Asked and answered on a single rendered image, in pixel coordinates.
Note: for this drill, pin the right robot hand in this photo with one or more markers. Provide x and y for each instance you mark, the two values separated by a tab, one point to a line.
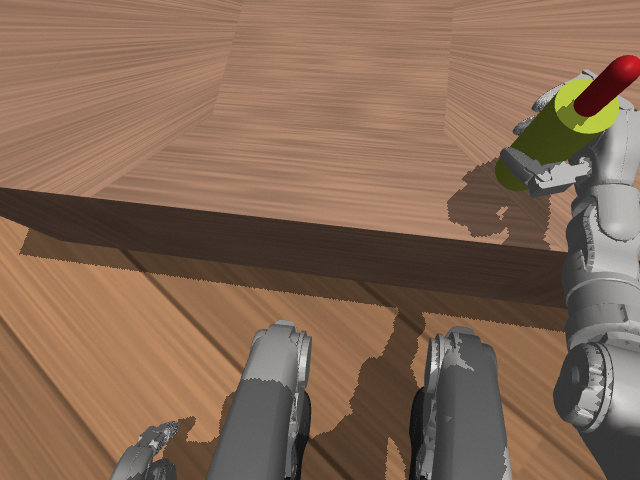
612	157

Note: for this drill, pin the bottle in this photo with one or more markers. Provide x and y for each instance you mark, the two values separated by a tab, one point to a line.
579	112

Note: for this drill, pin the right robot foot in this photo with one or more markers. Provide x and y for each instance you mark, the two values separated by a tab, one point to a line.
416	434

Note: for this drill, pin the left robot foot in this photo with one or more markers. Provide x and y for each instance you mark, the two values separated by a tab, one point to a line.
301	438

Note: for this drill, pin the left robot hand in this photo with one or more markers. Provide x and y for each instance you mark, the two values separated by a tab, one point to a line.
136	462

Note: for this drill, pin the right robot arm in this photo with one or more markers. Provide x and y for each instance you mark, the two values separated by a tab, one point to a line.
598	390

